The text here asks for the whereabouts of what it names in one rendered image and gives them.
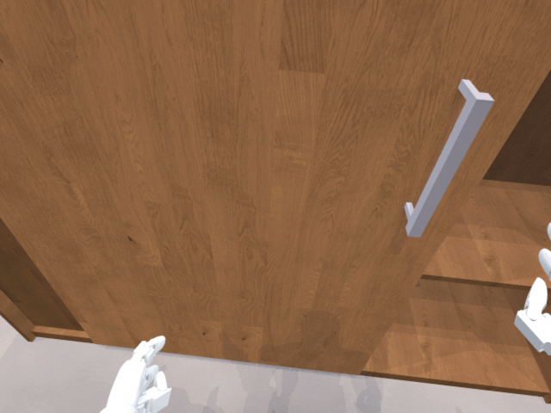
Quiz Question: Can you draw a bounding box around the robot left hand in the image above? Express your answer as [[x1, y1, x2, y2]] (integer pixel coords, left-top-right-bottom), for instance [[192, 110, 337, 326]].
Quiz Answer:
[[106, 336, 171, 413]]

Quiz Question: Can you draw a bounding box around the handle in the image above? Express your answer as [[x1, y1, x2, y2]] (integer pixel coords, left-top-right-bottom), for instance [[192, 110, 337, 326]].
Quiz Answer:
[[405, 79, 494, 237]]

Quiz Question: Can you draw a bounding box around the wardrobe door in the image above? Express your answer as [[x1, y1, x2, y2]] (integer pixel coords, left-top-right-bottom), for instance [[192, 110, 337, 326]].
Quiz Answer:
[[0, 0, 551, 375], [0, 218, 84, 331]]

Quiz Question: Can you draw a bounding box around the robot right hand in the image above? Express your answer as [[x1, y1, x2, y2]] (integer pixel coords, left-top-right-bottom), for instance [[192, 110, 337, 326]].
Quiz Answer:
[[515, 223, 551, 355]]

